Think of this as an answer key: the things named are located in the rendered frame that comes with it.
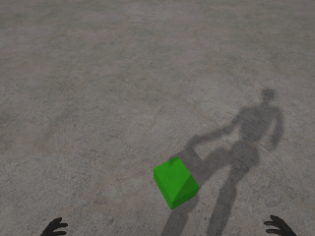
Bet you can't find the left robot hand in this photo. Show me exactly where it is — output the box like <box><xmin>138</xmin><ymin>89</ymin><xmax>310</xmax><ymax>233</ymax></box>
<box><xmin>40</xmin><ymin>217</ymin><xmax>68</xmax><ymax>236</ymax></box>

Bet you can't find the carton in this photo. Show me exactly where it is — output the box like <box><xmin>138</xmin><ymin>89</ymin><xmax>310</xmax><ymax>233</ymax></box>
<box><xmin>154</xmin><ymin>156</ymin><xmax>199</xmax><ymax>210</ymax></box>

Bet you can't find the right robot hand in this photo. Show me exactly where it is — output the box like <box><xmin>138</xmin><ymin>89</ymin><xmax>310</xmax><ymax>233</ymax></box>
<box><xmin>264</xmin><ymin>215</ymin><xmax>296</xmax><ymax>236</ymax></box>

